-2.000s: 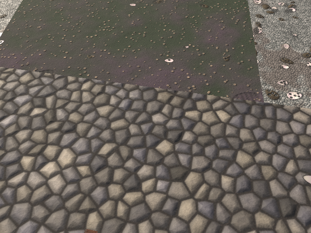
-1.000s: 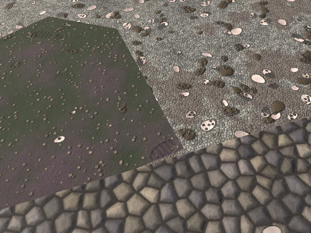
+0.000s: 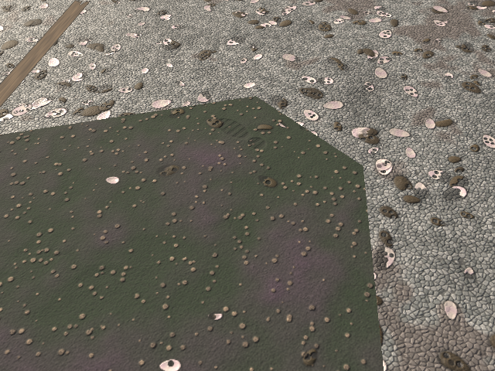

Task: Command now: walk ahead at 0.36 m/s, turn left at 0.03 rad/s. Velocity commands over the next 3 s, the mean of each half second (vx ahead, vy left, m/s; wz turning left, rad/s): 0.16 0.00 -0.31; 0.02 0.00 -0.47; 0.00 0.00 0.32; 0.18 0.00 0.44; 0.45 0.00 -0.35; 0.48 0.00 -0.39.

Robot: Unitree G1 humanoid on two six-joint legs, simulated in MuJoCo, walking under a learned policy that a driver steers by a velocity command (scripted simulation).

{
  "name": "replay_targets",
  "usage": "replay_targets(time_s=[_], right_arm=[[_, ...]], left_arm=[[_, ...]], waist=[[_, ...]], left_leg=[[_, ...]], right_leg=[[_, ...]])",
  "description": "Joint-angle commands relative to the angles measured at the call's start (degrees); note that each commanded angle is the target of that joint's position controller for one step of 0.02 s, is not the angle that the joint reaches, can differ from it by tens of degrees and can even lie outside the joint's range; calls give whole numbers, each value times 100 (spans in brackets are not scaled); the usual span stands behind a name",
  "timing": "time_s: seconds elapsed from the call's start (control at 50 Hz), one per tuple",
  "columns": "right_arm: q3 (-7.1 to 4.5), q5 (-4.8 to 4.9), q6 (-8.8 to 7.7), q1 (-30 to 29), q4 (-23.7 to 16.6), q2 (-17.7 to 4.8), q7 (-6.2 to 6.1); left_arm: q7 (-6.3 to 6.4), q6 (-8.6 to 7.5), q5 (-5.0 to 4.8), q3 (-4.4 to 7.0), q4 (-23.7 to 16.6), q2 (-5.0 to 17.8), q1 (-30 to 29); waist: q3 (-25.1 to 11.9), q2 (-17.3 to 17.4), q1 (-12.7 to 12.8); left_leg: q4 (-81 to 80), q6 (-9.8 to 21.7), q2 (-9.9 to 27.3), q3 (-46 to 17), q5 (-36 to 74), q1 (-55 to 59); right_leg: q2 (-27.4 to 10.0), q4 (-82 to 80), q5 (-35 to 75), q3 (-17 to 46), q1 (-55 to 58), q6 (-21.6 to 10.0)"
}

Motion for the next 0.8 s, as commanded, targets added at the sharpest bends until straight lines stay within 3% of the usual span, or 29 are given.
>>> replay_targets(time_s=[0.02,0.06,0.08,0.1,0.14,0.16,0.18,0.2,0.22,0.26,0.28,0.3,0.32,0.34,0.36,0.38,0.4,0.42,0.44,0.48,0.54,0.6,0.68,0.7,0.72,0.74,0.76,0.78,0.8], right_arm=[[116,23,43,158,-367,66,78],[68,34,50,299,-407,-124,108],[11,37,24,32,-497,-364,1],[-24,39,27,-302,-562,-428,-106],[-15,14,34,-1079,-768,-371,-243],[73,17,45,-1214,-611,-221,-240],[137,57,64,-1236,-509,-74,-214],[136,142,66,-1251,-504,-82,-194],[60,225,62,-1081,-452,-252,-198],[-231,389,-20,-237,-220,-806,-280],[-435,426,-81,414,-96,-1163,-365],[-556,359,-95,1132,-199,-1488,-477],[-442,218,-18,1277,-498,-1116,-340],[-460,55,26,1142,-541,-1024,-250],[-484,237,29,529,-571,-1123,-145],[-381,386,2,-68,-690,-761,-91],[-349,678,294,-230,-490,-640,-263],[-293,567,394,-292,-463,-699,-381],[-274,454,429,-452,-447,-769,-439],[-269,296,455,-422,-363,-855,-554],[-226,365,466,-121,-218,-766,-778],[-256,387,513,148,-185,-827,-903],[-415,339,621,29,-368,-1155,-864],[-473,339,649,-137,-465,-1284,-828],[-520,397,622,-219,-575,-1303,-832],[-551,-254,-46,326,-118,-1128,-485],[-743,-49,-322,-25,-280,-1512,-475],[-789,139,-431,-298,-303,-1506,-506],[-807,222,-373,-377,-282,-1568,-464]], left_arm=[[-178,-160,144,322,-464,938,-683],[-306,-194,156,372,-509,945,-826],[-220,-275,157,386,-398,867,-551],[-141,-298,44,371,-283,777,-148],[-33,-241,-37,349,-8,609,707],[18,-198,-37,303,-15,421,858],[0,-115,-50,271,-82,475,935],[-75,-53,63,273,-84,626,940],[-149,-10,90,261,-172,693,801],[-252,41,46,226,-256,812,650],[-314,65,-8,174,-263,757,661],[-425,63,-18,4,-382,92,1076],[-456,64,8,-3,-419,71,1715],[-404,90,-128,144,-462,446,1367],[-291,101,-167,190,-770,545,837],[-157,112,-78,221,-883,577,400],[316,555,-702,299,-880,467,-162],[537,798,-640,269,-992,422,-118],[643,921,-513,311,-1055,415,-90],[675,990,-372,353,-1270,367,-266],[532,989,-339,372,-1621,333,-683],[399,978,-293,337,-1976,252,-1177],[240,907,-267,123,-2385,-27,-1813],[191,878,-320,117,-2405,19,-1842],[145,853,-368,177,-2445,160,-1896],[-363,942,0,18,-2159,199,-1081],[-492,901,102,173,-2132,274,-662],[-528,826,122,274,-2178,500,-719],[-520,710,-34,472,-2252,838,-613]], waist=[[-82,-408,-443],[-59,-453,-596],[-29,-374,-385],[-63,-492,-149],[-43,-564,282],[144,-242,468],[254,-200,545],[313,-402,459],[364,-434,290],[257,-182,-182],[-15,77,-511],[-1543,1358,-633],[-3085,1803,-580],[-2229,924,-601],[-1644,862,-352],[-1040,560,-128],[-645,23,-317],[-462,99,-197],[-300,192,-71],[-265,377,-44],[-331,344,-168],[-339,275,-326],[-445,496,-400],[-547,671,-367],[-628,914,-371],[4,191,-359],[38,482,-187],[-185,640,-193],[-444,421,-115]], left_leg=[[-752,-191,94,310,1041,1026],[-716,-65,-17,241,1799,1399],[-1358,-91,208,-300,2801,439],[-1842,-146,264,-348,2777,-316],[-2374,-191,333,-404,2336,-1251],[-3347,-195,526,-538,3222,-1333],[-3855,-168,338,-154,3847,-523],[-3651,-67,214,-3,4176,475],[-3649,5,191,30,4031,1098],[-4019,304,216,257,4331,2467],[-3967,628,396,359,4900,3491],[-2773,1840,1641,-536,8228,5762],[-2417,2892,2772,-1500,8436,6783],[-2456,2738,2715,-1411,7804,5850],[-2933,2317,2556,-1300,5313,4609],[-3553,1985,2325,-1133,3021,3185],[-3951,1738,2344,-983,2944,2660],[-4147,1720,2291,-823,2985,2020],[-4277,1650,2144,-505,2849,1654],[-4310,1543,1947,-89,2797,1707],[-4178,1467,2012,49,2479,2312],[-4071,1500,2044,212,2312,2724],[-3897,1449,1850,815,2549,2698],[-3868,1389,1781,1031,2600,2451],[-3738,1280,1916,943,2379,2457],[-4980,1492,2551,390,724,1423],[-4892,1257,2648,518,256,1356],[-4631,1193,2487,657,476,1496],[-4159,1448,2424,947,723,1572]], right_leg=[[-1101,-614,2627,760,-939,-1216],[-1097,-194,2883,778,-1382,-1199],[-1111,236,2379,1059,-391,-1125],[-1239,573,2148,1352,484,-1108],[-1484,1293,1784,1925,1432,-1033],[-1257,1733,730,1810,1376,-754],[-1014,1891,-26,1652,451,-754],[-1035,1879,-269,1824,-585,-795],[-1031,1921,-524,1941,-1188,-756],[-846,2639,-790,1996,-1750,-414],[-558,3469,-948,1760,-2094,-11],[88,5664,-2591,892,-3017,701],[148,7539,-4417,739,-3526,850],[11,8759,-4296,767,-4182,913],[-76,8986,-3671,715,-4499,916],[-297,8636,-3080,701,-4298,945],[-535,8890,-2765,574,-4024,1014],[-453,9138,-2578,528,-3641,1085],[-416,9125,-2419,545,-3464,1093],[-347,9148,-2011,579,-3581,1008],[-388,9293,-1538,874,-4083,951],[-453,9376,-1456,825,-4449,997],[-760,7468,-1792,353,-3782,791],[-762,6783,-2001,169,-3140,669],[-925,6313,-1538,415,-2884,594],[-874,6326,-2307,344,-2578,429],[-726,5950,-2465,395,-2033,343],[-599,5370,-2568,364,-1841,246],[-12,4450,-2855,-330,-1271,-58]])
